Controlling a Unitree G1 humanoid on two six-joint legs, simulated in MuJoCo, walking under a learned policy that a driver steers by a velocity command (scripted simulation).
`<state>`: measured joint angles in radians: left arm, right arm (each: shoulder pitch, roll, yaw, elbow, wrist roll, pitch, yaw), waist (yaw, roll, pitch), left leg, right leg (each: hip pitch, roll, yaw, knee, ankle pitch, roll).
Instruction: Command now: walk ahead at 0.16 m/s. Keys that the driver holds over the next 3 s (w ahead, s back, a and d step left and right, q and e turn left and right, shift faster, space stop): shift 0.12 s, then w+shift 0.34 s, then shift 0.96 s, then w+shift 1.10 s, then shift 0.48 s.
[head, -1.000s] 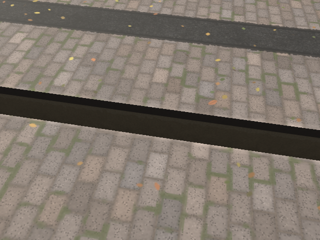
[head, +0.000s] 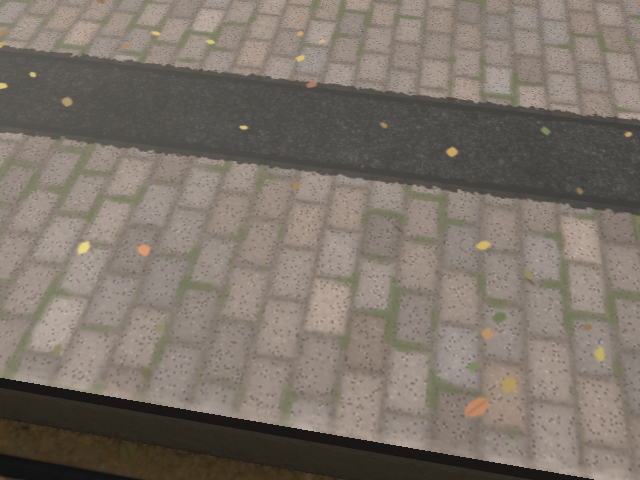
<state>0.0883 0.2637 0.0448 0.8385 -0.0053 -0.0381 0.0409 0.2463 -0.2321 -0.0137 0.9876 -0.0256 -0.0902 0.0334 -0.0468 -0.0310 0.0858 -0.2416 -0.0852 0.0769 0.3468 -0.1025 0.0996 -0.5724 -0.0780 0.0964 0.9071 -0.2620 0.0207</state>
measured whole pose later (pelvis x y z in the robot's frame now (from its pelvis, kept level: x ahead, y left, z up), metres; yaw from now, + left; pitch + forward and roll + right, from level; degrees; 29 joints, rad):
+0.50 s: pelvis +0.16 +0.00 +0.00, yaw +0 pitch +2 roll -1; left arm 0.43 0.29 0.07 0.95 0.04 -0.03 -0.02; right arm 0.11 -0.28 -0.05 0.88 -0.05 -0.02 0.07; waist 0.08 0.00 -0.05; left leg -0.39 0.06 0.03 0.65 -0.30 0.02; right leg -0.10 -0.01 0.05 0.33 -0.27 -0.01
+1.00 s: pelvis +0.39 +0.01 -0.02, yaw -1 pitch +1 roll -1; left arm -0.04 0.23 0.06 0.76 0.00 -0.06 -0.04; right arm 0.50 -0.22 -0.04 0.99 0.04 -0.06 -0.06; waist -0.06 -0.05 0.03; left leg 0.24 0.03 0.07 0.14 -0.40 -0.01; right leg -0.65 0.00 -0.02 0.52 0.26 -0.08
